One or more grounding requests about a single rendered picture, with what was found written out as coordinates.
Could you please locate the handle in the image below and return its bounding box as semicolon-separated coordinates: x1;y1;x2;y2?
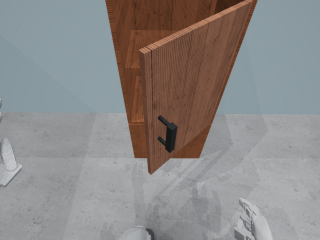
157;115;178;153

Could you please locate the right robot hand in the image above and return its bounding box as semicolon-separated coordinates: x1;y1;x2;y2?
234;198;273;240

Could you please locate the cupboard door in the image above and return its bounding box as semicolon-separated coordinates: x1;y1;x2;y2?
138;0;253;175

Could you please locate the robot left thigh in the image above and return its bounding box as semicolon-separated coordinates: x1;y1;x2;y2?
117;228;151;240

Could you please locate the robot left shin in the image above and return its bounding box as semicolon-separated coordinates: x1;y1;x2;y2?
135;226;148;233

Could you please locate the left robot hand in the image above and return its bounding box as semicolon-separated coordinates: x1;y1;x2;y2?
0;98;22;188

